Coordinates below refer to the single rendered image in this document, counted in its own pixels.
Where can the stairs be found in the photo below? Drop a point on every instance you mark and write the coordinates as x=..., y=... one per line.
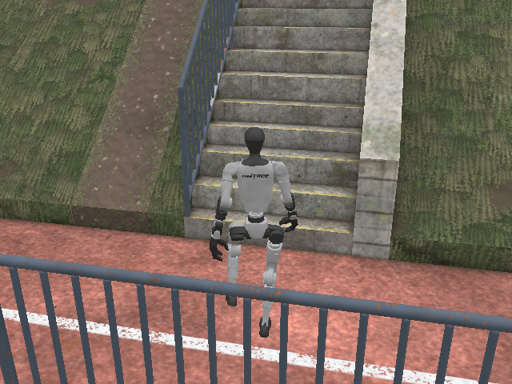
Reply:
x=298, y=72

